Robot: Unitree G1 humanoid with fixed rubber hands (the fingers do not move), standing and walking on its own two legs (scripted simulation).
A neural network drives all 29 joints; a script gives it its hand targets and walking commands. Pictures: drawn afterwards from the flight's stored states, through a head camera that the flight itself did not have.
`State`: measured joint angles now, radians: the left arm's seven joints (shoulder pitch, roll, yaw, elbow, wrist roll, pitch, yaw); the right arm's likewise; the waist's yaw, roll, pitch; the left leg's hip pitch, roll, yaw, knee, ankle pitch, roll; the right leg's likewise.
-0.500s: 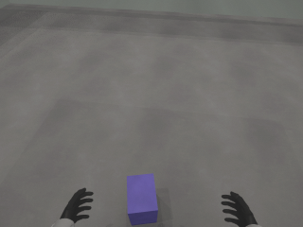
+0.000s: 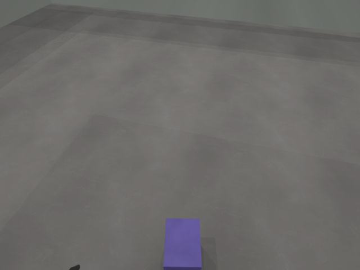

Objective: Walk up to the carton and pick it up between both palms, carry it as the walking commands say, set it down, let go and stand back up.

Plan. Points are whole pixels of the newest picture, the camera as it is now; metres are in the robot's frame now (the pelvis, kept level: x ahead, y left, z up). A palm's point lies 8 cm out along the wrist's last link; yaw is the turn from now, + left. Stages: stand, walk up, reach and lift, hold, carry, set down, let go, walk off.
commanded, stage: stand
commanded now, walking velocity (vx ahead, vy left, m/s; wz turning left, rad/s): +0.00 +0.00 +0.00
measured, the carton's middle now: (182, 250) +0.35 +0.02 -0.62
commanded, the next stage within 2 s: none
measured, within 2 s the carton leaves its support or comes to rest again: neither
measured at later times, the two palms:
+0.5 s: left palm out of the picture +0.03 +0.28 -0.10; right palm out of the picture +0.09 -0.25 -0.10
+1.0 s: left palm out of the picture -0.01 +0.28 -0.11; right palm out of the picture +0.08 -0.25 -0.10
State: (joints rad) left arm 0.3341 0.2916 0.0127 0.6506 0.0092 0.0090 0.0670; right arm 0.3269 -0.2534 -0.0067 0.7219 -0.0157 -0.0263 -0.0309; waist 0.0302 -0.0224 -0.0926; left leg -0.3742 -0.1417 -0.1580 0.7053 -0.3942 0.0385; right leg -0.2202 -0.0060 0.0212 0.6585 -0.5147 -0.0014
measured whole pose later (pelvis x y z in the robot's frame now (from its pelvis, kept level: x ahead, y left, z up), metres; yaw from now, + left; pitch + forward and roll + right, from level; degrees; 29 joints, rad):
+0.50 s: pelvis -0.01 +0.00 +0.00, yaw +3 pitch +3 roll +0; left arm 0.37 0.31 0.00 0.69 0.01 0.04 0.07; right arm 0.34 -0.26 0.00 0.71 -0.02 0.01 -0.04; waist 0.03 -0.01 -0.05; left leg -0.36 -0.15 -0.21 0.72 -0.39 0.04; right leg -0.17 -0.01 -0.04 0.62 -0.50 0.00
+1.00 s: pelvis -0.02 +0.00 +0.01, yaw +5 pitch +1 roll -1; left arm 0.39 0.31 0.00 0.74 0.02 0.05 0.05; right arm 0.32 -0.26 0.01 0.73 -0.01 0.02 -0.04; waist 0.03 -0.01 -0.02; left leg -0.33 -0.15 -0.24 0.68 -0.34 0.03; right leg -0.13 -0.01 -0.07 0.58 -0.46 -0.01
